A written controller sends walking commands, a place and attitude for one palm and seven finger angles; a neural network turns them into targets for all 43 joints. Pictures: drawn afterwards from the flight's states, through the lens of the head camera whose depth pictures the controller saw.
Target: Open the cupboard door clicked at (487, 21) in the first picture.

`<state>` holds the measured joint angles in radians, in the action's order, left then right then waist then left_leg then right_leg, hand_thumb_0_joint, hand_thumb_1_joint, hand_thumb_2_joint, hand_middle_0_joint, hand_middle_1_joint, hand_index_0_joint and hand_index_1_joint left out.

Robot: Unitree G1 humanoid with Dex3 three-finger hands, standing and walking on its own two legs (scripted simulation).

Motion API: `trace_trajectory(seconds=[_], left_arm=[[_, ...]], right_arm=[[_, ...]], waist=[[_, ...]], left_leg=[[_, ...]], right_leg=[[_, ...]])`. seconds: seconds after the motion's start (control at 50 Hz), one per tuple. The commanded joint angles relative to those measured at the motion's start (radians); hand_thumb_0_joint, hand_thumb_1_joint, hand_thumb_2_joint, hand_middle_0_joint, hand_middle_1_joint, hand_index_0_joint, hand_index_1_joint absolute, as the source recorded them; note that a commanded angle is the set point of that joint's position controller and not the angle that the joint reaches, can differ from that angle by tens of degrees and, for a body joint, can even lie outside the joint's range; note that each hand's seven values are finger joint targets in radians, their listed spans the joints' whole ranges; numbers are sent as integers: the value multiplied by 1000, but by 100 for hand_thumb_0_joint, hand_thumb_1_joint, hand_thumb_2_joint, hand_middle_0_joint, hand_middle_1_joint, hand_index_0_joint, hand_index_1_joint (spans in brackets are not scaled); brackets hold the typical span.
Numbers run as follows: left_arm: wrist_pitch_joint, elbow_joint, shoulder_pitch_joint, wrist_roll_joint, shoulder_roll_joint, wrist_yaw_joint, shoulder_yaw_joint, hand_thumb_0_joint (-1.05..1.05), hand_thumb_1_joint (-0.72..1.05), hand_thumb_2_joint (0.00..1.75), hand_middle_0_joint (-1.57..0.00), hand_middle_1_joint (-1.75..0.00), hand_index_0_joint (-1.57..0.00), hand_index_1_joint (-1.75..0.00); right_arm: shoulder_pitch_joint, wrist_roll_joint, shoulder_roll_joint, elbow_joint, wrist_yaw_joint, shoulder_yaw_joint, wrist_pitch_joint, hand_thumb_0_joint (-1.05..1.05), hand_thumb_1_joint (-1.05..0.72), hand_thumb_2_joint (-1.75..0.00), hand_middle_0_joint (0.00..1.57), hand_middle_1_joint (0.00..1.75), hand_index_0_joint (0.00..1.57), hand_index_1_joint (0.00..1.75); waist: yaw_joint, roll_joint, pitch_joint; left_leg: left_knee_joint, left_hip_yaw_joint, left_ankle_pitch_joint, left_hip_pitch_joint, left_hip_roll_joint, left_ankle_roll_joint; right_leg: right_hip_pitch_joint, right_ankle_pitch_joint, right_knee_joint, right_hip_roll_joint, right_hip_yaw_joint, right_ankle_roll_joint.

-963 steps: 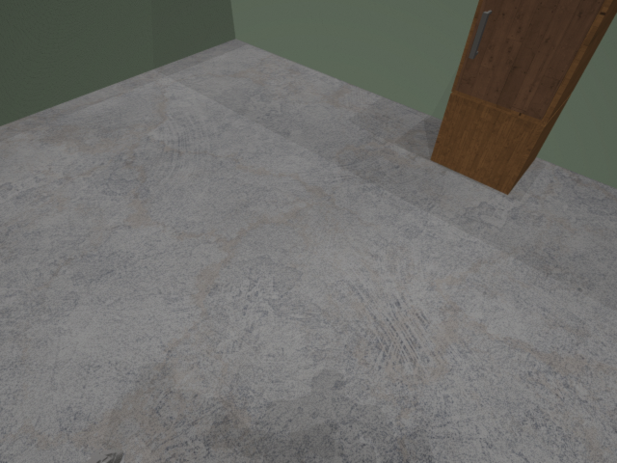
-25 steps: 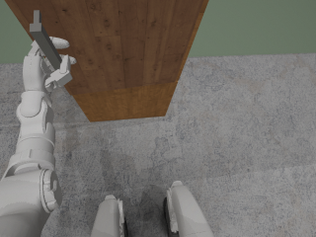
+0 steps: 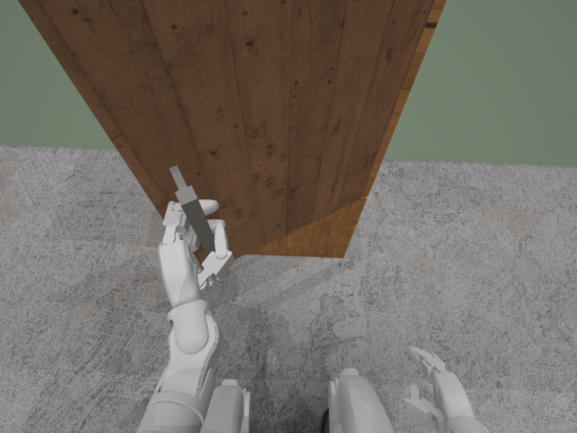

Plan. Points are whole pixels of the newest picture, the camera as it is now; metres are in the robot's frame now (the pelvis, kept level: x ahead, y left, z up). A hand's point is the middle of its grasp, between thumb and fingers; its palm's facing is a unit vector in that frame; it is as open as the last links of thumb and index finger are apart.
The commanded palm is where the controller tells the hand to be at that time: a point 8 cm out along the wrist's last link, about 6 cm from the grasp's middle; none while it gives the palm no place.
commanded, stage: pull the door open along its arc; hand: left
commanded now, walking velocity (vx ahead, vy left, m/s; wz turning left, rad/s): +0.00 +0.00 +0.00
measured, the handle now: (197, 217) +0.40 +0.14 +0.02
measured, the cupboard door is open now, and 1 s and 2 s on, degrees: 30 44 45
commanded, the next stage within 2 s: open thumb and fingers to let go in 0.28 s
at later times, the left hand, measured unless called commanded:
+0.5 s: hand (267, 294) +0.29 +0.04 +0.01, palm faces +0.34 -0.94 -0.04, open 6.0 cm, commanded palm +0.24 +0.09 +0.01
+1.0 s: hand (265, 294) +0.29 +0.04 +0.02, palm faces +0.33 -0.94 -0.04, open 13.7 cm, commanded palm +0.25 +0.08 +0.01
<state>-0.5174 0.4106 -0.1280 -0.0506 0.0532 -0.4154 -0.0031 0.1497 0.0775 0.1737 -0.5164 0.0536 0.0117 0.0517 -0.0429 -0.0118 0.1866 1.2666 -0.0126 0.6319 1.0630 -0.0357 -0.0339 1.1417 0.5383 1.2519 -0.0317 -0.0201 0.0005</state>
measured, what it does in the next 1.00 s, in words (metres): stands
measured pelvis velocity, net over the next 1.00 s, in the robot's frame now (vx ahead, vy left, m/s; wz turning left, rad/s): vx -0.04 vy -0.02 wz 0.04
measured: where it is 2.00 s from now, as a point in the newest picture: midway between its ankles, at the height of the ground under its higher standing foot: outside the picture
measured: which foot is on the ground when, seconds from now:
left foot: down 0.00-1.00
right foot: down 0.00-1.00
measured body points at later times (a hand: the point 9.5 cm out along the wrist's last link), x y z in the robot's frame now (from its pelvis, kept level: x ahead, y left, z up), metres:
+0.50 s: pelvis -0.01 -0.03 +0.00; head +0.09 -0.04 +0.43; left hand +0.27 +0.09 +0.02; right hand +0.17 -0.24 -0.12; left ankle -0.02 +0.14 -0.62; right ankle +0.02 -0.12 -0.62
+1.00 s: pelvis -0.04 -0.02 -0.01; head +0.06 -0.03 +0.43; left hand +0.27 +0.09 +0.02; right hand +0.13 -0.23 -0.13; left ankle -0.02 +0.14 -0.62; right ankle +0.02 -0.12 -0.62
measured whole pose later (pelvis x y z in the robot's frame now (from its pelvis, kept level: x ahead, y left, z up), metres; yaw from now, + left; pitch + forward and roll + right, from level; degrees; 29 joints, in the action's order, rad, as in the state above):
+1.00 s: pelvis -0.04 -0.02 -0.01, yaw +2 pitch +21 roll +1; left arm -0.47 0.44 -0.10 -0.15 0.12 -0.64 -0.20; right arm 0.17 0.10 0.18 -0.63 0.01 0.02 -0.09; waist -0.03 -0.03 0.18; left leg 1.29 -0.05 0.58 1.08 -0.02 -0.06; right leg 1.15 0.51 1.29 -0.05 -0.05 0.03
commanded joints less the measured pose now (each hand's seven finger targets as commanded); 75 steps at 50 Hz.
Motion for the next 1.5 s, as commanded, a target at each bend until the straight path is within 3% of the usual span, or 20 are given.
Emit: trace_trajectory(seconds=[0.0, 0.06, 0.28, 0.34, 0.36, 0.42, 0.46, 0.6, 0.64, 0.76, 0.8, 1.08, 1.16, 1.28, 1.3, 1.32, 1.34, 1.38, 1.44, 1.48], left_arm=[[-73, -210, -24, -46, -20, -139, 3, 0, 90, 90, -40, -135, -40, -135], [-68, -225, 3, -80, 10, -151, -59, 0, 90, 90, -40, -135, -40, -135], [-33, -341, 216, -126, 171, -158, -267, 0, 90, 90, -40, -135, -40, -135], [-20, -320, 94, -125, 137, -187, -229, 0, 90, 90, -40, -135, -40, -135], [-23, -300, -13, -124, 107, -200, -201, 0, 90, 90, -40, -135, -40, -135], [-29, -271, -26, -123, 84, -210, -163, 0, 69, 81, -38, -133, -38, -133], [-25, -262, -3, -111, 109, -201, -179, 0, 55, 75, -38, -131, -38, -131], [-13, -240, -81, -99, 124, -194, -196, 0, 6, 54, -34, -126, -34, -126], [-18, -246, -81, -105, 119, -195, -194, 0, -8, 48, -33, -124, -33, -124], [-19, -195, -150, -109, 125, -206, -195, 0, -50, 30, -30, -120, -30, -120], [-22, -194, -165, -116, 133, -215, -199, 0, -50, 30, -30, -120, -30, -120], [-3, -158, -215, -119, 147, -242, -195, 0, -50, 30, -18, -50, -18, -50], [0, -144, -238, -114, 148, -245, -189, 0, -50, 30, -15, -30, -15, -30], [6, -143, -218, -113, 175, -244, -207, 0, -50, 30, -15, -30, -15, -30], [-24, -187, -210, -238, 71, -38, -423, 0, -50, 30, -15, -30, -15, -30], [-63, -267, -280, -196, -1, 75, -346, 0, -50, 30, -15, -30, -15, -30], [-81, -273, -247, -172, -20, 165, -346, 0, -50, 30, -15, -30, -15, -30], [-87, -284, -232, -76, -16, 328, -359, 0, -50, 30, -15, -30, -15, -30], [-38, -295, -128, 88, 50, 413, -330, 0, -50, 30, -15, -30, -15, -30], [-6, -331, -41, 127, 42, 397, -287, 0, -50, 30, -15, -30, -15, -30]], right_arm=[[57, 6, 101, 79, -15, 52, -54, 0, -90, -90, 20, 30, 20, 30], [44, 11, 90, 68, -19, 50, -72, 0, -90, -90, 20, 30, 20, 30], [-14, 11, 59, 61, -24, 35, -159, 0, -90, -90, 20, 30, 20, 30], [-27, 13, 65, 41, -34, 34, -174, 0, -90, -90, 20, 30, 20, 30], [-29, 15, 68, 25, -40, 33, -177, 0, -90, -90, 20, 30, 20, 30], [-30, 16, 71, 27, -49, 39, -185, 0, -90, -90, 20, 30, 20, 30], [-23, 16, 70, 29, -45, 40, -184, 0, -90, -90, 20, 30, 20, 30], [-22, 12, 76, 33, -48, 39, -183, 0, -90, -90, 20, 30, 20, 30], [-26, 14, 79, 39, -50, 40, -183, 0, -90, -90, 20, 30, 20, 30], [-28, 15, 85, 33, -48, 35, -186, 0, -90, -90, 20, 30, 20, 30], [-23, 19, 86, 30, -47, 37, -189, 0, -90, -90, 20, 30, 20, 30], [-16, 26, 93, 20, -46, 35, -185, 0, -90, -90, 20, 30, 20, 30], [-25, 25, 94, 16, -46, 33, -183, 0, -90, -90, 20, 30, 20, 30], [-26, 26, 93, 20, -41, 33, -181, 0, -90, -90, 20, 30, 20, 30], [36, 19, 134, 3, -37, 40, -167, 0, -90, -90, 20, 30, 20, 30], [43, 12, 132, 38, -39, 49, -160, 0, -90, -90, 20, 30, 20, 30], [30, 3, 127, 49, -41, 48, -157, 0, -90, -90, 20, 30, 20, 30], [21, -24, 131, 76, -46, 42, -157, 0, -90, -90, 20, 30, 20, 30], [12, -61, 134, 124, -50, 32, -162, 0, -90, -90, 20, 30, 20, 30], [10, -68, 142, 149, -45, 37, -157, 0, -90, -90, 20, 30, 20, 30]], waist=[[22, 82, 409], [19, 77, 399], [15, 91, 363], [-4, 103, 320], [-20, 108, 296], [3, 105, 338], [12, 95, 367], [-10, 140, 341], [1, 115, 357], [-7, 114, 311], [-5, 103, 325], [-4, 97, 342], [-12, 91, 313], [-6, 101, 321], [-96, 118, 300], [-67, 55, 387], [-48, 51, 403], [-62, 49, 347], [-33, 48, 297], [-6, 60, 315]], left_leg=[[-137, 38, -425, -107, 61, 12], [-136, 38, -412, -108, 64, 14], [-128, 22, -344, -97, 71, 13], [-106, 16, -284, -62, 72, 13], [-90, 13, -255, -39, 71, 14], [-85, 17, -246, -28, 76, 16], [-95, 23, -262, -44, 79, 15], [-93, 19, -215, -29, 77, 23], [-100, 19, -227, -44, 76, 23], [-111, 17, -174, -37, 75, 25], [-113, 16, -181, -49, 76, 26], [-136, 13, -189, -76, 73, 25], [-139, 10, -167, -70, 73, 24], [-142, 6, -186, -83, 72, 23], [-108, 14, -186, -100, 66, 41], [-93, 11, -223, -94, 74, 47], [-90, 15, -222, -92, 77, 47], [-91, 13, -175, -76, 77, 51], [-134, -8, -172, -104, 78, 46], [-144, -15, -198, -120, 77, 43]], right_leg=[[-473, -527, -145, 21, -2, 18], [-484, -534, -160, 17, 7, 17], [-461, -484, -190, 5, 17, 18], [-415, -388, -206, -2, 35, 13], [-387, -334, -212, -7, 50, 9], [-405, -292, -212, -8, 65, 11], [-429, -320, -206, -10, 56, 12], [-409, -233, -231, -11, 64, 5], [-399, -237, -214, -5, 50, 11], [-345, -132, -226, -2, 38, 15], [-339, -137, -219, 3, 29, 17], [-315, -135, -205, 14, -7, 24], [-287, -106, -206, 14, -12, 24], [-287, -125, -196, 18, -26, 27], [-269, -190, -183, 4, -1, 28], [-315, -259, -149, -8, 10, 39], [-340, -277, -139, -10, 17, 39], [-327, -228, -156, -10, 26, 37], [-290, -160, -161, 6, -8, 41], [-285, -160, -150, 9, -22, 39]])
